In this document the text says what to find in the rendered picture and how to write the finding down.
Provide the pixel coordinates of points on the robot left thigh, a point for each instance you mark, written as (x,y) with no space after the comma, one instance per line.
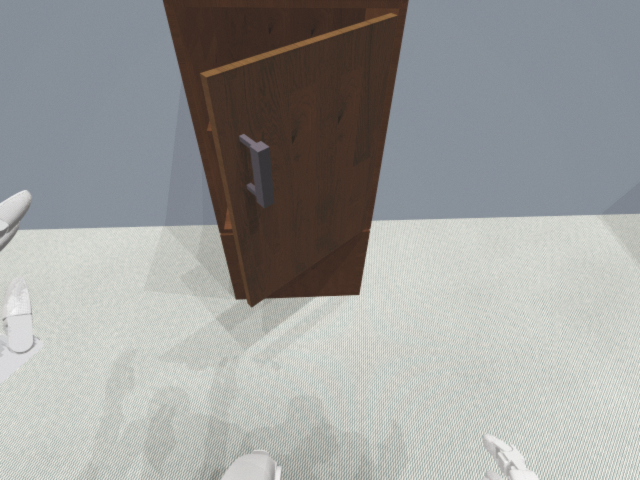
(254,467)

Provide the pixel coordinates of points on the right robot hand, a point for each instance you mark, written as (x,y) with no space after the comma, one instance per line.
(509,459)

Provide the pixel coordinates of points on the left robot hand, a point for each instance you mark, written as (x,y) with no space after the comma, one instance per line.
(19,344)

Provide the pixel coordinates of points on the cupboard door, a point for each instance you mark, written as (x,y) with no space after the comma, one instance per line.
(318,104)

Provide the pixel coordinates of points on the handle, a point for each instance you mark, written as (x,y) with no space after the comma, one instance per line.
(262,172)

